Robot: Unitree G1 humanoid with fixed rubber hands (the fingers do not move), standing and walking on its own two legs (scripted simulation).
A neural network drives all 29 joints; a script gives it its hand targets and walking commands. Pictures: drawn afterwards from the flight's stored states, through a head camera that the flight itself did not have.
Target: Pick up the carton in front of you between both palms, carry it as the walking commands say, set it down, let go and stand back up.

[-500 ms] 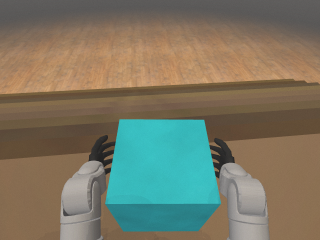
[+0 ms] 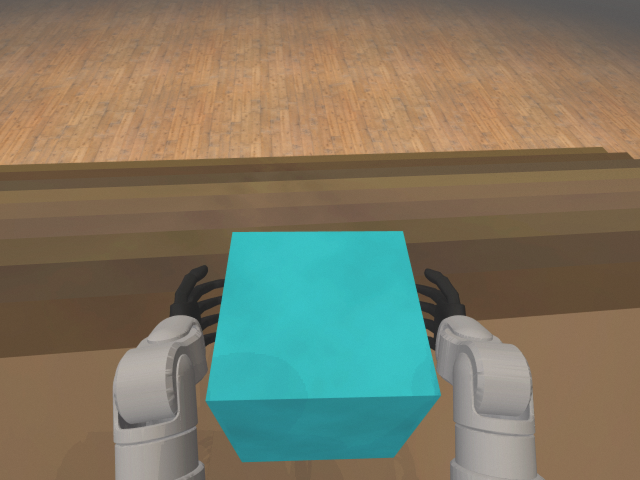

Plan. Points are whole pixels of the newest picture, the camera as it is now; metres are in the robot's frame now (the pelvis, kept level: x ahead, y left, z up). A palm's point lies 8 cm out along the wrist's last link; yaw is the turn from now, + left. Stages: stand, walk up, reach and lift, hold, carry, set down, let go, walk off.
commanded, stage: carry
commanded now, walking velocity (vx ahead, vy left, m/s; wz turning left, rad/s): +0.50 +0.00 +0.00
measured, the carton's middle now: (318, 352) +0.28 +0.01 +0.00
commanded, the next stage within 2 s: none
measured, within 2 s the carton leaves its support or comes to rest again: neither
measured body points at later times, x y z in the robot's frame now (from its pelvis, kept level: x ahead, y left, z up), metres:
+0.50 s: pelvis +0.31 -0.03 -0.01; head +0.35 -0.04 +0.44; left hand +0.65 +0.15 +0.09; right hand +0.68 -0.15 +0.08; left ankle +0.18 +0.09 -0.62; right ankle +0.39 -0.08 -0.73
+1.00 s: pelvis +0.60 +0.01 -0.01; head +0.67 +0.01 +0.44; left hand +0.98 +0.14 +0.07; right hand +0.97 -0.16 +0.07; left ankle +0.58 +0.07 -0.73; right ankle +0.60 -0.12 -0.66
